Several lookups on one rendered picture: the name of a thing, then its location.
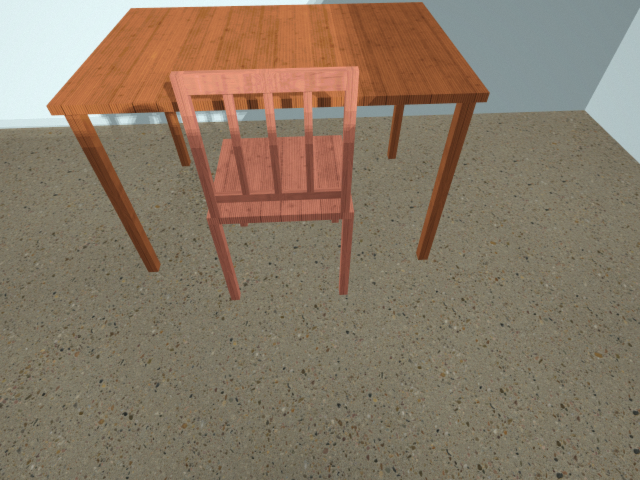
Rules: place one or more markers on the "chair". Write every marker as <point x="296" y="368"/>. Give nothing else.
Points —
<point x="274" y="179"/>

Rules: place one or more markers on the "table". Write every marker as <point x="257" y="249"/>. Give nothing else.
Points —
<point x="403" y="55"/>

